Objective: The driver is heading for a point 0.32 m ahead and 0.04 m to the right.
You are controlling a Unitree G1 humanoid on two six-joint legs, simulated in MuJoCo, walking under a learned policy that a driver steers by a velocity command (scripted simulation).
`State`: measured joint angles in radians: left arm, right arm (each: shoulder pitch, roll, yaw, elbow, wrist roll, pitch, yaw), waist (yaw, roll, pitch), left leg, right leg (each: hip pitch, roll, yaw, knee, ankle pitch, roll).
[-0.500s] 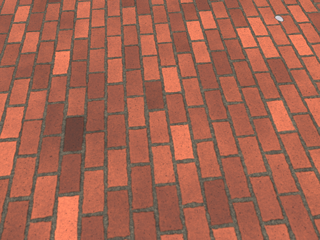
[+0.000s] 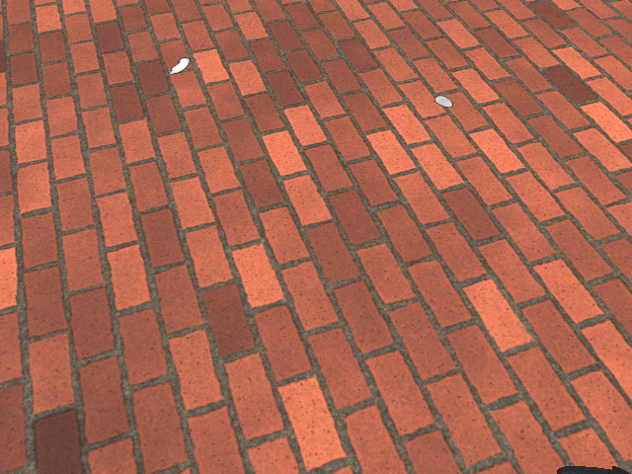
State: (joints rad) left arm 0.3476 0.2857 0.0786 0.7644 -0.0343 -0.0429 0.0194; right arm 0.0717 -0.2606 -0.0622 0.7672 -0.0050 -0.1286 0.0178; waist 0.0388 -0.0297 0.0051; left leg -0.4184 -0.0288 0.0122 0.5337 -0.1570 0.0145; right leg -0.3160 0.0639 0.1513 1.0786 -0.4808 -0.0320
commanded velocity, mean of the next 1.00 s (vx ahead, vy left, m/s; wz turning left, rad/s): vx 0.20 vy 0.00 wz -0.23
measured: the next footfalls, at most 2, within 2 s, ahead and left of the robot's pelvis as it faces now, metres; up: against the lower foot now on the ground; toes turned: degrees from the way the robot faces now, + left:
right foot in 0.40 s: +0.33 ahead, -0.17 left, +0.00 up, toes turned -12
left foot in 0.72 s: +0.35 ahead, +0.08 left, +0.00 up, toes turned -11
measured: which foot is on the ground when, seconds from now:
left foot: down 0.00-0.40, up 0.42-0.70, down 0.72-1.00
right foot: up 0.00-0.38, down 0.40-1.00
